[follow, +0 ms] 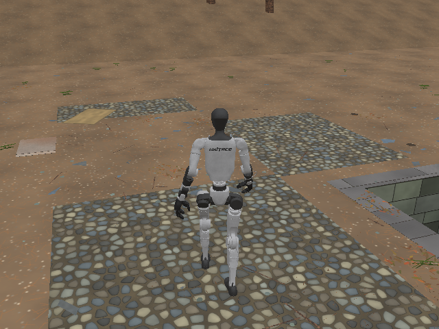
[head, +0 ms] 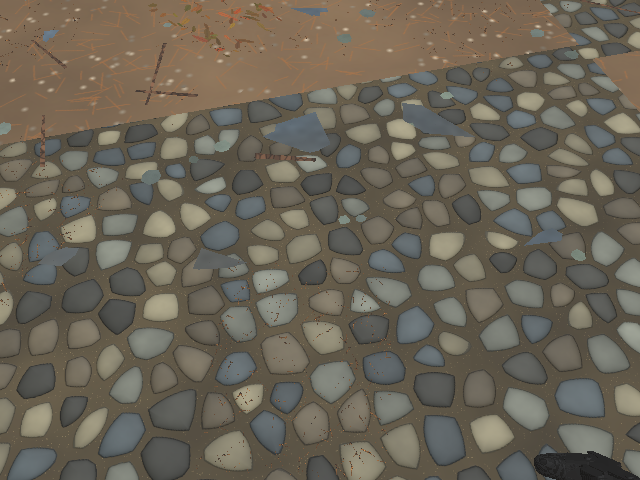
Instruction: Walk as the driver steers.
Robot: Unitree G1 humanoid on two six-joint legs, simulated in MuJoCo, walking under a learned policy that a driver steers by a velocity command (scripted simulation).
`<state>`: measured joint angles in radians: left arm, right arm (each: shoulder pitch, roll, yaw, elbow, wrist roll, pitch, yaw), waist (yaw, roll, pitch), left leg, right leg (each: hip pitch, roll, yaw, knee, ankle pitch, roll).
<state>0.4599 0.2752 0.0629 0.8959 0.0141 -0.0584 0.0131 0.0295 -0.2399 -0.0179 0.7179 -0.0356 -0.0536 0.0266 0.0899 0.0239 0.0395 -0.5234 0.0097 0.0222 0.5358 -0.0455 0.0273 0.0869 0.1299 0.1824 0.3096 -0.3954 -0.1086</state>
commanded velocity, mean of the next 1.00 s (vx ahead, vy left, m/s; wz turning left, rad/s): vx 0.09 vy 0.00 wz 0.41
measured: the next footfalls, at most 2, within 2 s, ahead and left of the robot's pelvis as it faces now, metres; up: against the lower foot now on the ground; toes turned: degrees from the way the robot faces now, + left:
left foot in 0.02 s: +0.19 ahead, +0.10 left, +0.00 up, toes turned +1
right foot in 0.58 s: +0.20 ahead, -0.08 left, +0.00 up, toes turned +21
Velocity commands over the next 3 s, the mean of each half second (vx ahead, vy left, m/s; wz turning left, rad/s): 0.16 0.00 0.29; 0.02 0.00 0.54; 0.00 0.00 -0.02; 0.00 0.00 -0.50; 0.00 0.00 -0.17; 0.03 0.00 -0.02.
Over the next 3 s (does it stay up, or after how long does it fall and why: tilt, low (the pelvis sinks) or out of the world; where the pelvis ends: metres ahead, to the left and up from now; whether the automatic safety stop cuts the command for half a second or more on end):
stays up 0.07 -0.01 0.01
